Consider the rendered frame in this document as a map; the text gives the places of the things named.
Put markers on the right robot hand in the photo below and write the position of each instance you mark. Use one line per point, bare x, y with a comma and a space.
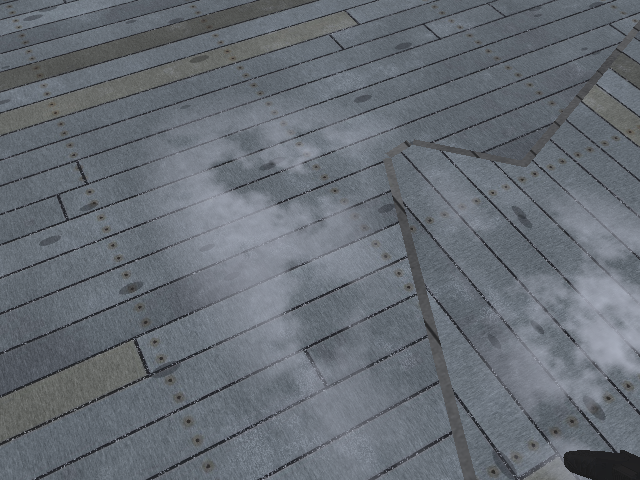
601, 465

